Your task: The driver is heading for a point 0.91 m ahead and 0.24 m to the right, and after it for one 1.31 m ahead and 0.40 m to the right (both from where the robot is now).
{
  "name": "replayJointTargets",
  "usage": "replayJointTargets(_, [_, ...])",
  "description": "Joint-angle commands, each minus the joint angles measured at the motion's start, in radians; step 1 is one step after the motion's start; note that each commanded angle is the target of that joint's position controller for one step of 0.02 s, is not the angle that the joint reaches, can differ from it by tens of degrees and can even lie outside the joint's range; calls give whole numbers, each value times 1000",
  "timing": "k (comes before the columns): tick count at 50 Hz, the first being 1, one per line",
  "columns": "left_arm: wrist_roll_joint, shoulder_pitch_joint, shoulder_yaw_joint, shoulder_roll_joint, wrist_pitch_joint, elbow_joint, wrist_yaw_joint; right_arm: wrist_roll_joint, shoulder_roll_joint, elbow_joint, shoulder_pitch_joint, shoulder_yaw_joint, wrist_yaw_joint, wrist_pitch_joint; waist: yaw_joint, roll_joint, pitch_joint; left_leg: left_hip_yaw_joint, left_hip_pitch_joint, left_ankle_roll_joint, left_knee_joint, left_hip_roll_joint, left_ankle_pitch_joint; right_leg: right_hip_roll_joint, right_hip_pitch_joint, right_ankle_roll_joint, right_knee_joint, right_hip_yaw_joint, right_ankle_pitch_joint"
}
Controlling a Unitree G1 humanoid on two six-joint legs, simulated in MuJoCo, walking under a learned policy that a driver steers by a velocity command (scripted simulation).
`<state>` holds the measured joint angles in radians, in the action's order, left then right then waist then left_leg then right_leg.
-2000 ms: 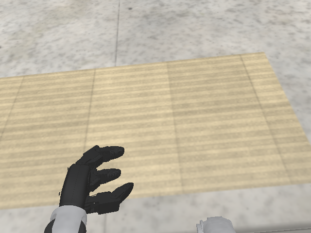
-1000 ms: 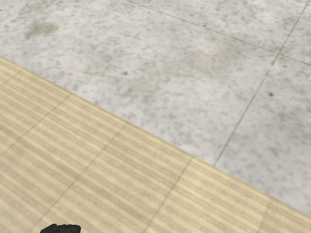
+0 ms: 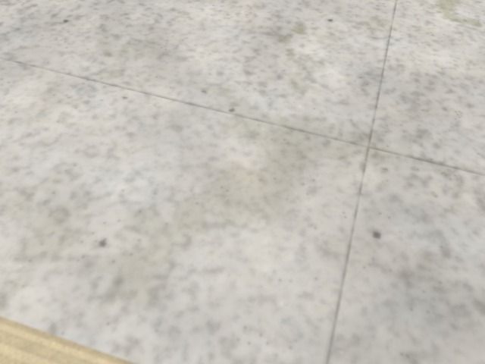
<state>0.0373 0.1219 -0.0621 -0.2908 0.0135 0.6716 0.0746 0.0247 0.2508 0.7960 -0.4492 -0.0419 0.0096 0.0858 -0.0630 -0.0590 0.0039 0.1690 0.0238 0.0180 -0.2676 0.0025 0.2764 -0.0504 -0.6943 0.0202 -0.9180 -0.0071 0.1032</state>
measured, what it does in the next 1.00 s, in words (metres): walks ahead, turning right: right foot, then left foot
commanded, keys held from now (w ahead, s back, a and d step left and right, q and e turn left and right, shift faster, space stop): w+e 0.60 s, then w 0.40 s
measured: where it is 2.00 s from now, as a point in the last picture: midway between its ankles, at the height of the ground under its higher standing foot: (341, 207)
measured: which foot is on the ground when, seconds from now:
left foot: down 0.00-0.18, up 0.20-0.66, down 0.68-1.00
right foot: up 0.00-0.14, down 0.16-0.70, up 0.72-1.00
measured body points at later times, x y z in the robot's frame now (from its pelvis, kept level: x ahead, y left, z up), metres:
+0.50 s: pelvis +0.27 -0.07 +0.00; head +0.29 -0.09 +0.45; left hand +0.37 +0.19 -0.12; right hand +0.37 -0.35 -0.10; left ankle +0.45 +0.06 -0.68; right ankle +0.20 -0.11 -0.74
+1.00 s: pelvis +0.54 -0.11 +0.00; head +0.56 -0.11 +0.45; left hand +0.80 +0.03 -0.11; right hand +0.41 -0.35 -0.12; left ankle +0.54 -0.02 -0.74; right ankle +0.56 -0.29 -0.68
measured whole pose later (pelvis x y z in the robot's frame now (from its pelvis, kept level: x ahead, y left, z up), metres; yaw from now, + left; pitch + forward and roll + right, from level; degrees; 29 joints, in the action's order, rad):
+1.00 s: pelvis +0.54 -0.11 +0.00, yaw -28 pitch +1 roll +1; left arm 0.04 0.17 -0.03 -0.28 -0.02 0.73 0.04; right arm 0.01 0.24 0.86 -0.43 -0.04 -0.02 0.08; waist -0.05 -0.06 -0.01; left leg 0.05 0.07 0.06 -0.26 0.06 0.21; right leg -0.04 -0.61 0.03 -0.88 -0.04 0.15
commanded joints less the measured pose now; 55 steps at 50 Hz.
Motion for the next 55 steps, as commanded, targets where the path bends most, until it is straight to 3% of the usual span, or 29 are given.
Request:
replayJointTargets(1, [-4,-124,14,-8,-15,-102,15,0,137,-51,36,-32,2,14,13,149,-78,-69,34,109,100,-249,-366,-9,30,28,149,52,-41])
replayJointTargets(3, [-2,-154,14,-15,-15,-119,17,-2,152,-31,13,-36,6,4,6,147,-91,-36,-10,97,66,-261,-438,7,69,60,221,92,14])
replayJointTargets(5, [5,-133,8,-27,-17,-123,8,-1,180,-13,-4,-41,12,-8,22,155,-66,8,-60,81,-51,-268,-724,63,158,100,271,139,107])
replayJointTargets(6, [8,-77,1,-39,-20,-112,0,-1,201,-5,-10,-46,15,-15,49,163,-23,31,-78,75,-169,-269,-887,105,237,122,290,155,158])
replayJointTargets(7, [15,54,-11,-56,-29,-77,-10,-4,215,-3,-7,-47,18,-24,111,146,51,58,-52,66,-360,-257,-937,152,392,148,348,157,154])
replayJointTargets(8, [25,228,-34,-101,-37,-23,-26,-2,204,-17,-11,-42,19,-27,183,91,158,71,101,43,-617,-232,-769,134,650,181,379,82,163])
replayJointTargets(9, [20,276,-64,-221,-36,-27,-43,-8,92,-83,-43,-14,3,-25,156,-127,276,66,482,-6,-969,-133,-81,-173,964,281,423,-369,328])
replayJointTargets(10, [-21,292,-76,-263,-27,-61,-53,4,130,-140,39,-23,-6,-16,184,-151,370,-114,687,-31,-1167,18,276,-316,1042,377,605,-823,231])
replayJointTargets(11, [-27,279,-72,-237,-20,-33,-62,4,152,-165,161,-30,-11,-12,191,-33,224,-207,794,-20,-1177,-44,168,-266,981,345,618,-656,138])
replayJointTargets(12, [-28,238,-59,-190,-22,-21,-71,-8,129,-161,160,-17,-12,0,143,2,101,-196,766,-16,-1097,-83,74,-238,824,316,614,-511,-3])
replayJointTargets(13, [-25,194,-46,-147,-28,-20,-71,-2,119,-144,142,-15,-10,0,91,48,43,-196,694,-16,-1004,-113,47,-177,695,271,621,-414,-118])
replayJointTargets(14, [-31,158,-37,-122,-34,-22,-71,14,117,-137,114,-13,-10,-15,48,42,20,-200,622,-26,-956,-124,54,-130,597,253,633,-346,-195])
replayJointTargets(16, [-33,143,-26,-101,-53,-19,-63,33,110,-119,87,-12,-15,-50,20,25,39,-190,551,-44,-910,-120,59,-86,518,256,652,-291,-273])
replayJointTargets(18, [-32,171,-31,-118,-63,0,-62,29,93,-125,124,-8,-19,-65,23,26,26,-180,569,-58,-841,-113,10,-62,483,259,680,-274,-242])
replayJointTargets(22, [-35,258,-34,-124,-64,31,-64,22,83,-170,307,-2,-23,-64,83,6,-30,-185,665,-71,-642,-105,-159,-44,519,240,710,-301,-138])
replayJointTargets(28, [-25,356,-42,-148,-64,55,-74,7,84,-221,498,9,-36,-42,155,-2,-39,-190,644,-59,-411,-43,-238,-60,632,220,626,-359,-240])
replayJointTargets(31, [-21,313,-44,-166,-64,46,-83,2,106,-215,442,3,-33,-31,111,-19,-33,-198,473,-26,-308,-14,-182,-77,611,177,575,-393,-286])
replayJointTargets(33, [-24,286,-40,-165,-71,51,-78,7,135,-156,259,-15,-17,-19,26,10,31,-161,198,15,-227,32,-138,-31,563,134,405,-352,-443])
replayJointTargets(34, [-30,297,-29,-130,-79,54,-72,22,178,-130,128,-30,-4,-5,-31,73,122,-239,-1,54,-205,-56,-89,31,491,107,189,-287,-375])
replayJointTargets(35, [-45,354,-6,-43,-86,30,-70,40,254,-135,0,-45,12,-2,-47,214,270,-587,-231,126,-152,-317,138,120,317,75,-116,-180,8])
replayJointTargets(36, [-38,432,-9,-65,-82,24,-71,23,291,-114,24,-59,7,-16,17,399,291,-1003,-261,219,5,-431,184,212,117,60,-276,-118,426])
replayJointTargets(37, [-11,382,-15,-108,-69,56,-76,8,197,-128,106,-44,-1,-23,36,195,130,-916,-133,216,11,-399,272,137,50,66,-341,-151,349])
replayJointTargets(38, [-5,295,-13,-103,-67,50,-65,0,133,-129,154,-30,-6,-22,33,98,39,-757,-21,204,17,-345,219,110,63,64,-318,-140,275])
replayJointTargets(39, [-6,256,-9,-86,-65,42,-57,3,103,-119,178,-21,-9,-20,50,91,-4,-631,52,176,37,-292,106,82,84,61,-263,-131,239])
replayJointTargets(40, [2,237,-7,-78,-57,35,-50,1,95,-100,171,-16,-9,-13,61,132,-21,-545,92,161,48,-252,-2,63,103,54,-218,-125,230])
replayJointTargets(42, [7,255,-1,-64,-44,51,-42,-5,98,-71,141,-17,-15,6,74,163,-5,-452,112,160,55,-218,-202,67,141,40,-194,-107,215])
replayJointTargets(45, [9,182,5,-55,-40,32,-36,-16,111,-36,103,-21,-22,21,78,153,-18,-377,91,182,94,-213,-298,45,71,21,-134,-80,149])
replayJointTargets(50, [0,-35,37,-8,-47,-23,-25,-20,106,15,38,-20,-26,11,31,146,-57,-259,94,166,130,-162,-364,-5,77,-5,142,20,-33])
replayJointTargets(55, [-8,-140,41,-19,-54,-49,-32,-14,139,65,-37,-26,-20,2,5,141,-73,-253,13,155,80,-210,-461,15,154,27,306,61,-22])
Velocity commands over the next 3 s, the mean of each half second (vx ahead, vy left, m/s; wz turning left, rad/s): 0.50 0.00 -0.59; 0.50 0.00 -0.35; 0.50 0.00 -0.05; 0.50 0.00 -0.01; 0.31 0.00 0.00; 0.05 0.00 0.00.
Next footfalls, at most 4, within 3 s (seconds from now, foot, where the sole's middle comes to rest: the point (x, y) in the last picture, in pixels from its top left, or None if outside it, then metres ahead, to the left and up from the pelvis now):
0.16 right None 0.24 -0.12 -0.78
0.68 left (242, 335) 0.58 -0.04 -0.78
1.20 right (338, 286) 0.72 -0.34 -0.78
1.74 left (311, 196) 1.07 -0.31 -0.78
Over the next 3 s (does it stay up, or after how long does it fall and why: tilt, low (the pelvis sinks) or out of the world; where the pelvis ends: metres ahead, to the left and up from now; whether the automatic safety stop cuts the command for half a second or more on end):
stays up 1.22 -0.49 0.00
